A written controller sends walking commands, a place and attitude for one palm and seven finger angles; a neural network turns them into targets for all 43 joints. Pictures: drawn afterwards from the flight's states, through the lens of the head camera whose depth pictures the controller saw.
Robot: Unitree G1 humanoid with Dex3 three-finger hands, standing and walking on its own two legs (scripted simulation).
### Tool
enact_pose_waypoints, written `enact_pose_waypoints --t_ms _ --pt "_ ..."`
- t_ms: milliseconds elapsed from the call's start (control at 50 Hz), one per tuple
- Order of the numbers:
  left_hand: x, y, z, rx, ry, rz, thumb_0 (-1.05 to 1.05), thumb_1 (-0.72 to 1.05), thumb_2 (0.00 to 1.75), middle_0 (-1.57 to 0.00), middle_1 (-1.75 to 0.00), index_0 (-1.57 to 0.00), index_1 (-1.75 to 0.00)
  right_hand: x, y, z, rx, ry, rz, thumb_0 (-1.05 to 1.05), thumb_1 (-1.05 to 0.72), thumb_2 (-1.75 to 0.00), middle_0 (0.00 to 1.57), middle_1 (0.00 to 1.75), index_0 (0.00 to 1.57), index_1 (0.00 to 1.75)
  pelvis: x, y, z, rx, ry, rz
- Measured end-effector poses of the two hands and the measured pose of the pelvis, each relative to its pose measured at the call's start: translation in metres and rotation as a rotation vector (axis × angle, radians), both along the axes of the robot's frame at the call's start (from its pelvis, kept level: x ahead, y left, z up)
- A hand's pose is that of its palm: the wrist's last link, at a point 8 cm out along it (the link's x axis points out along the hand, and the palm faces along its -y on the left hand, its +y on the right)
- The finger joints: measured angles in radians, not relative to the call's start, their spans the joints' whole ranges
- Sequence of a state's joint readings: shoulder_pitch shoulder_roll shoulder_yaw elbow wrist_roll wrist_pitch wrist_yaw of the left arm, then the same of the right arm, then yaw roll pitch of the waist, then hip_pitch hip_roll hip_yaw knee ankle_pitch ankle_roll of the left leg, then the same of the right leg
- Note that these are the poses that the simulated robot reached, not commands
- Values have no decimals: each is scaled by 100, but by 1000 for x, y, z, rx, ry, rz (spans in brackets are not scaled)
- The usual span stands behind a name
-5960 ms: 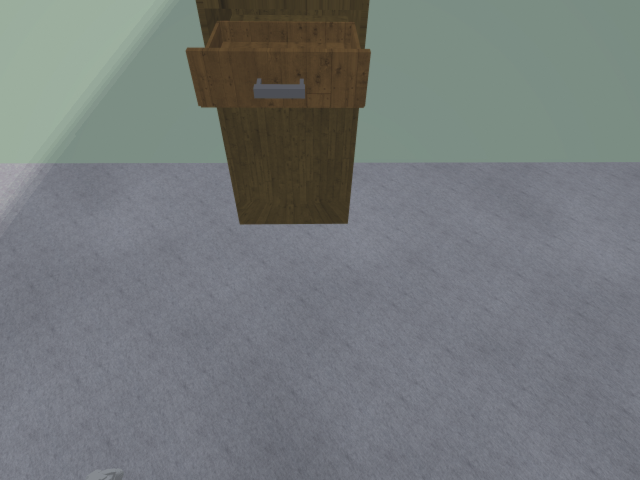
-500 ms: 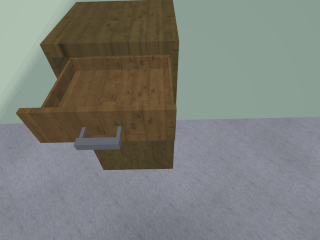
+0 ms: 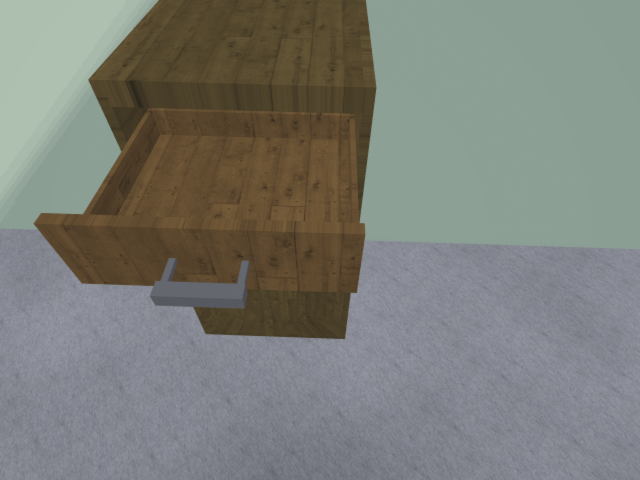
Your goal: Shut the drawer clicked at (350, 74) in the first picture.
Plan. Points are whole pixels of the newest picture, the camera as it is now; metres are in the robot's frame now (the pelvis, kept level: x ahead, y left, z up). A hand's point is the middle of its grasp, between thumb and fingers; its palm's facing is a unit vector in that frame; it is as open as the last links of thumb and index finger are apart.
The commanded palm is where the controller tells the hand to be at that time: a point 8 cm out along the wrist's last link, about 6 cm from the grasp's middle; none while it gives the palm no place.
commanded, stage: come to a stop and stand still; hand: left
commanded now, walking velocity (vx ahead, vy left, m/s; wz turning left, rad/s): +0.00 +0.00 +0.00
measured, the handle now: (204, 280) +0.36 +0.19 +0.03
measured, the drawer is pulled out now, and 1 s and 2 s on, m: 0.28 0.28 0.28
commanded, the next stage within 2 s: look again from close up in 0.38 s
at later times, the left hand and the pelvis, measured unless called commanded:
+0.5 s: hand out of the picture +0.01 +0.20 -0.17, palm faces +0.03 -0.98 -0.22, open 7.4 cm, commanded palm none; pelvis +0.00 +0.02 +0.00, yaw +0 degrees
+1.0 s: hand out of the picture -0.02 +0.19 -0.17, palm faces +0.04 -0.98 -0.19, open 7.4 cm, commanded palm none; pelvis -0.01 +0.02 +0.00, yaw +0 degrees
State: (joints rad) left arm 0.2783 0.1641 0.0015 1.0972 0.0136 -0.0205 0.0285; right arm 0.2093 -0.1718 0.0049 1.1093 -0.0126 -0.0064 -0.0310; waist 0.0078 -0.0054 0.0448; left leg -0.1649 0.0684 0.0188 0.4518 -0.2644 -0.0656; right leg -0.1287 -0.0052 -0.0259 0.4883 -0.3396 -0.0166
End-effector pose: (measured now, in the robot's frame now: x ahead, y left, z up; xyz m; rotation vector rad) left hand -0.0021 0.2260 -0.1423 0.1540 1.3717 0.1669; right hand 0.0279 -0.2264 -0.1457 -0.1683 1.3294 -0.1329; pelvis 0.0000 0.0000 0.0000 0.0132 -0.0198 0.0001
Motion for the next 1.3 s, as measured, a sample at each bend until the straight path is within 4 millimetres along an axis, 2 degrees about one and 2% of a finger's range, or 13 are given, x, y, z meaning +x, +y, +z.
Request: enact_pose_waypoints --t_ms 100,200,520,760,1120,1300 --pt "-5 4 -1 -6 15 5 0 90 90 -20 -30 -21 -30 7 4 2 -7 -14 3 0 -91 -90 19 30 20 30 1 5 1 -1 -1 -3" --pt "-5 10 0 -5 19 5 0 90 90 -20 -30 -21 -30 5 9 4 -8 -10 4 0 -92 -90 19 30 20 30 1 10 2 -1 1 -4" --pt "2 26 3 10 -5 -1 0 90 90 -20 -30 -20 -30 -25 25 2 8 54 -14 0 -91 -90 19 30 20 30 -2 20 3 2 -1 1" --pt "-6 23 1 -7 2 7 0 90 90 -20 -30 -20 -30 -38 32 2 16 71 -20 0 -91 -90 19 30 20 30 -7 23 3 1 -2 6" --pt "-32 15 0 -22 48 32 0 90 90 -20 -30 -20 -30 -42 31 2 15 77 -14 1 -92 -90 19 30 20 30 -13 22 4 0 0 10" --pt "-36 9 -7 -32 80 43 0 90 90 -20 -30 -20 -30 -45 31 -5 32 94 -36 0 -91 -90 19 30 20 30 -2 16 -3 6 1 11"
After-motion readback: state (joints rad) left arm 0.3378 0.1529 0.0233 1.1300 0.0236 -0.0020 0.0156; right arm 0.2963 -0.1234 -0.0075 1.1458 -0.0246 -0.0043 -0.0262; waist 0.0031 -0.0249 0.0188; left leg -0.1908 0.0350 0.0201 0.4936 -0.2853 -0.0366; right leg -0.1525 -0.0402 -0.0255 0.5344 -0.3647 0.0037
